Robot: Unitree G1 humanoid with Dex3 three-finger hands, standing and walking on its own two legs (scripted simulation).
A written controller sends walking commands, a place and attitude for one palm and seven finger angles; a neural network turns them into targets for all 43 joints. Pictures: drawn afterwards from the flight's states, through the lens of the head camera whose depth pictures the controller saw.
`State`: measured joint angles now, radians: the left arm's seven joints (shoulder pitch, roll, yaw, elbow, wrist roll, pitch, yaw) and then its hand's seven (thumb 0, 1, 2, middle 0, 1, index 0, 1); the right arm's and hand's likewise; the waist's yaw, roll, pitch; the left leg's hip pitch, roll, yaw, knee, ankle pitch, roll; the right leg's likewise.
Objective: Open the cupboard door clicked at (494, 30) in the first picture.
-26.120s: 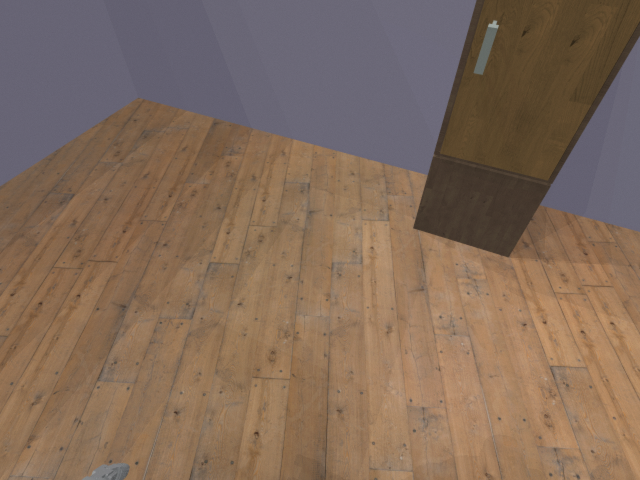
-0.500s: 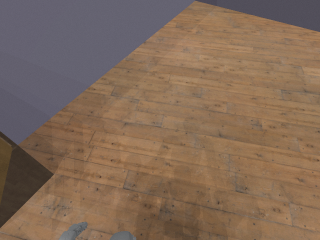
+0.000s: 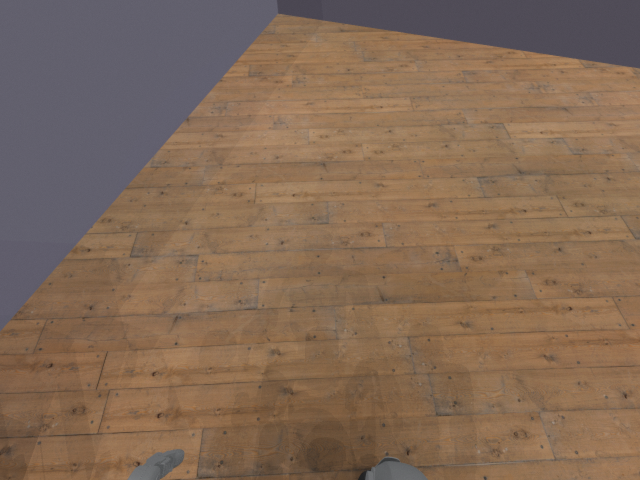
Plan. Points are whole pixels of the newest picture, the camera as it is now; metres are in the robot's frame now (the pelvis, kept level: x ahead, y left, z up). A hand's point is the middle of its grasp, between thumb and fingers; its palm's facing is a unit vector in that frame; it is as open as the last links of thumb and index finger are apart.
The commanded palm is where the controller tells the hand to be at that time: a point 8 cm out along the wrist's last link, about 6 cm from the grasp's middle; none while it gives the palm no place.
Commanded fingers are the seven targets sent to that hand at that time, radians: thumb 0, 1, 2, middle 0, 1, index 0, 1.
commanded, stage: walk to a spot facing it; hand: left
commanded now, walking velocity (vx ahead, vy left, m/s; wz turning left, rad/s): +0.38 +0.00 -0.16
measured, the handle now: out of the picture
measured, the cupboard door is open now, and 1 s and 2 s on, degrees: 48 48 48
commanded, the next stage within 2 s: turn to face it in 0.84 s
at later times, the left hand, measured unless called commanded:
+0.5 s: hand (215, 433) +0.21 +0.17 -0.19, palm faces +0.03 -0.99 -0.17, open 7.4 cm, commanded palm none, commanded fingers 0.00 0.90 0.90 -0.20 -0.30 -0.20 -0.30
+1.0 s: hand (274, 275) +0.48 +0.11 -0.17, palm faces +0.10 -0.98 -0.18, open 7.3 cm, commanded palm none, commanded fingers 0.00 0.90 0.90 -0.20 -0.30 -0.20 -0.30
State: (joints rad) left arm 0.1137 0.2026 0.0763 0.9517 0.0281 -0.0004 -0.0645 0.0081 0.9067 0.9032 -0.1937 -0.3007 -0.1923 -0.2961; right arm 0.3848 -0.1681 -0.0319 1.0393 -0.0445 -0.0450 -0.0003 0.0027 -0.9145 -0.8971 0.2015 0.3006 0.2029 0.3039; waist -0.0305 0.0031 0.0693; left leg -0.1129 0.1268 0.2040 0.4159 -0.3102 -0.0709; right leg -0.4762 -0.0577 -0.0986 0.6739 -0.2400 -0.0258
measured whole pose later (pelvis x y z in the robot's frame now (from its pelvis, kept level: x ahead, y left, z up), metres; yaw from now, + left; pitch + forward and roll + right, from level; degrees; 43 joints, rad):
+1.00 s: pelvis +0.47 -0.07 +0.01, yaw +3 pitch +1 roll +0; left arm 0.27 0.17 0.06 1.07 0.02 -0.07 0.00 0.00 0.93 0.90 -0.20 -0.30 -0.20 -0.30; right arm 0.25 -0.17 -0.06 1.05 -0.02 -0.01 0.02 0.01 -0.92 -0.90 0.20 0.30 0.20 0.30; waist -0.02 -0.02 0.04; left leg -0.48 0.09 0.10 0.81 -0.30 -0.02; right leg -0.14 -0.06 -0.18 0.40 -0.27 -0.01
